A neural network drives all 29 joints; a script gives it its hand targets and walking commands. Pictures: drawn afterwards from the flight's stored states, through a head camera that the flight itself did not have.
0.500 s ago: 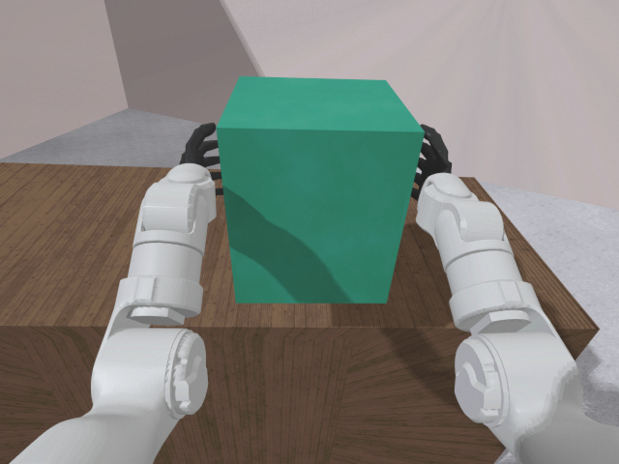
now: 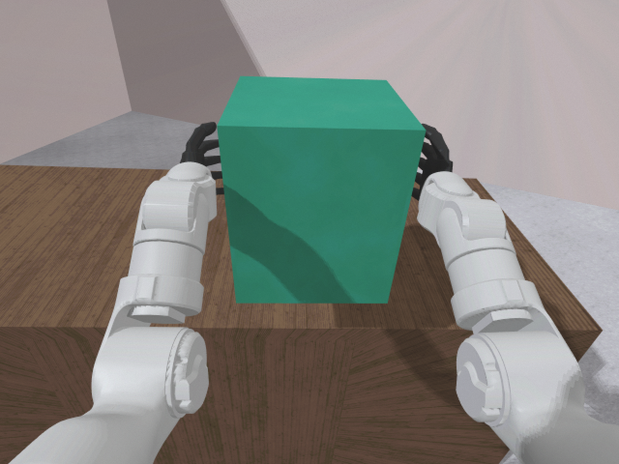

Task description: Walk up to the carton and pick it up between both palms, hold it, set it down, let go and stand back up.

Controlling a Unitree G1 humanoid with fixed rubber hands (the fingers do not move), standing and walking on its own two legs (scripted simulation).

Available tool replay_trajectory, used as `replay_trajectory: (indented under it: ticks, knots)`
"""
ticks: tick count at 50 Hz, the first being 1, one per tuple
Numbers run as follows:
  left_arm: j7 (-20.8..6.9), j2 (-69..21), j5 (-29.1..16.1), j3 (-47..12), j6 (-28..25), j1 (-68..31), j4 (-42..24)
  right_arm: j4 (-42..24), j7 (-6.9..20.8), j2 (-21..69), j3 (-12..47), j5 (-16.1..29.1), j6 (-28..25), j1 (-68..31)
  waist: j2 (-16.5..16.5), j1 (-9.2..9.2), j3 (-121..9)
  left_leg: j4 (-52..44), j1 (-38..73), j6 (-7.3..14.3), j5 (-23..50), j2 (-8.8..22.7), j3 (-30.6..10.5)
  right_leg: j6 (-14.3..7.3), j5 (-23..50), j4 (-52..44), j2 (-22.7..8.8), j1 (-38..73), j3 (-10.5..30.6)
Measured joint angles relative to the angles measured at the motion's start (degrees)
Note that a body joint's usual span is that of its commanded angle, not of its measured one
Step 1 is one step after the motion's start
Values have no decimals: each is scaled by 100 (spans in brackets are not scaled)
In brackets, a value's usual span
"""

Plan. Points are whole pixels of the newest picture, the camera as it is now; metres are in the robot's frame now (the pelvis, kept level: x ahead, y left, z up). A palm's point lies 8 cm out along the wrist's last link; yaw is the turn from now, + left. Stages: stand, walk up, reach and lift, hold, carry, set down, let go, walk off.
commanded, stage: hold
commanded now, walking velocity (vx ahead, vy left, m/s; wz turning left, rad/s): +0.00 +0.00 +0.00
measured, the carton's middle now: (313, 188) +0.43 +0.01 +0.21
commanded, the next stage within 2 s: none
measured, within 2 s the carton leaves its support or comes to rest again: neither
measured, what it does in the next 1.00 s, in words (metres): stands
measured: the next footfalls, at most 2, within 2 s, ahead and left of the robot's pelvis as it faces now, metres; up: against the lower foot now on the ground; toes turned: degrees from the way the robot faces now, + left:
none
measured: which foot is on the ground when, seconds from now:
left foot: down 0.00-1.00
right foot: down 0.00-1.00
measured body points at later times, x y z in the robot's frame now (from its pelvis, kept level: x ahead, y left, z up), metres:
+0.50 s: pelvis +0.00 +0.00 +0.00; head -0.08 +0.03 +0.44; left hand +0.40 +0.16 +0.25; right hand +0.39 -0.14 +0.25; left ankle +0.10 +0.12 -0.73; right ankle +0.03 -0.10 -0.73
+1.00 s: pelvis +0.00 +0.00 +0.00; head -0.08 +0.03 +0.44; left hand +0.40 +0.16 +0.25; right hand +0.39 -0.14 +0.25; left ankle +0.10 +0.12 -0.73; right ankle +0.03 -0.10 -0.73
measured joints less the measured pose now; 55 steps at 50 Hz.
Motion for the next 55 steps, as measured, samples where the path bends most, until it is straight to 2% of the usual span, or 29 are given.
replay_trajectory:
  ticks: [55]
  knots:
    - [0,0,0,0,14,-6,-9,-58,-29,-2,3,5,113,-5,9,17,-21,0,0,0,0,0,-7,0,1,0,4,0,1]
